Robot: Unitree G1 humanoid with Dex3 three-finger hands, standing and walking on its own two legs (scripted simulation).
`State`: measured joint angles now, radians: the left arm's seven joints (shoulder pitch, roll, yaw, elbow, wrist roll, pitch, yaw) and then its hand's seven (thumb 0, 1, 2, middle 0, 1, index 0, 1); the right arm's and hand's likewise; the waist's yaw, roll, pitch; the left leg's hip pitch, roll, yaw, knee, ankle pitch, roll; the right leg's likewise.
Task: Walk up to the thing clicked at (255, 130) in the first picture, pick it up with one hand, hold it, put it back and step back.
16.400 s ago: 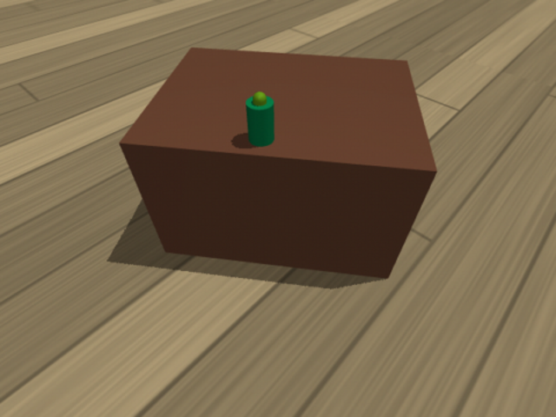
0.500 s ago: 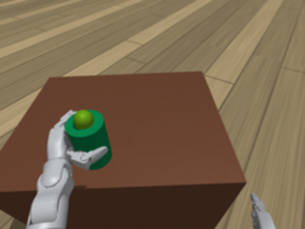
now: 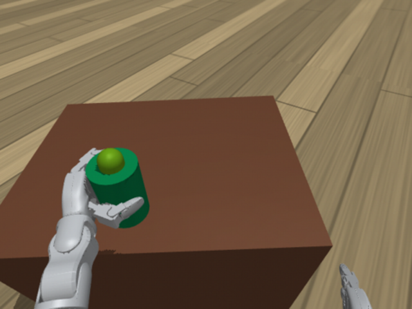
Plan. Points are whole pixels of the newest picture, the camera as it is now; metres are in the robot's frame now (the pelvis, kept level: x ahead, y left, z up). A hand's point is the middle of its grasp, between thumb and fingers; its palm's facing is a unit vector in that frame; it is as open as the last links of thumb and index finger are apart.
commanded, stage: hold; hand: left
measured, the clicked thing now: (119, 184) +0.32 +0.16 +0.13
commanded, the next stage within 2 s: crouch in 1.20 s
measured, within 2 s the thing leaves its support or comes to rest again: neither
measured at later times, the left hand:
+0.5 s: hand (115, 184) +0.32 +0.17 +0.13, palm faces +0.17 -0.99 -0.01, open 11.3 cm
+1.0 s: hand (117, 185) +0.32 +0.17 +0.13, palm faces +0.17 -0.99 +0.00, open 11.3 cm
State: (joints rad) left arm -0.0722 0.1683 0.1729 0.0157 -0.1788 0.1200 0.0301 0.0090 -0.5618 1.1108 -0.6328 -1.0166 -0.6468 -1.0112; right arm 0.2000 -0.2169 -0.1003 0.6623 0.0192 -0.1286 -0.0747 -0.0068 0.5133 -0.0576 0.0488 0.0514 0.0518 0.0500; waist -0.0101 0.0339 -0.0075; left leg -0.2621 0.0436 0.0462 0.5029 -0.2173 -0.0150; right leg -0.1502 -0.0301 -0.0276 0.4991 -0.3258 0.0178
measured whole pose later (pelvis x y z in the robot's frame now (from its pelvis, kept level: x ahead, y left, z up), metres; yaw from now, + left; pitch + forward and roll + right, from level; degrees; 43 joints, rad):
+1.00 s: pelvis +0.00 +0.00 +0.00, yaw +0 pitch -2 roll +0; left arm -0.08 0.16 0.16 0.01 -0.18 0.13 0.04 0.01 -0.56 1.11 -0.63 -1.02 -0.65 -1.01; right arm 0.19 -0.21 -0.10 0.66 0.02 -0.12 -0.07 -0.01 0.51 -0.06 0.05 0.05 0.05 0.05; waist -0.01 0.04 0.00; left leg -0.24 0.04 0.04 0.49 -0.21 -0.01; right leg -0.13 -0.03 -0.03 0.48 -0.32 0.02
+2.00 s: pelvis -0.01 +0.01 -0.02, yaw -1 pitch +7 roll -1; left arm -0.35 0.26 0.25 0.70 -0.16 -0.31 -0.03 0.01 -0.56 1.11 -0.63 -1.02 -0.64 -1.02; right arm 0.19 -0.23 -0.10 0.57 0.00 -0.10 -0.03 -0.01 0.52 -0.05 0.05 0.05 0.05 0.05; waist -0.07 -0.02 -0.05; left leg -0.54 0.06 0.05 0.71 -0.29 -0.01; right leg -0.43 -0.02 -0.02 0.69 -0.39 0.02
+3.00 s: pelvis -0.02 +0.01 -0.08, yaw -1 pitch +18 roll -3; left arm -0.46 0.35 0.36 0.90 -0.11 -0.53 -0.03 0.01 -0.57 1.11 -0.64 -1.01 -0.66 -1.00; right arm 0.36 -0.23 -0.05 0.09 -0.04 0.03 0.05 -0.01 0.49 -0.06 0.05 0.05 0.05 0.05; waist -0.14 -0.03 -0.11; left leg -0.98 0.09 0.00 1.09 -0.43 0.00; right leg -0.84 0.00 -0.04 1.05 -0.53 0.02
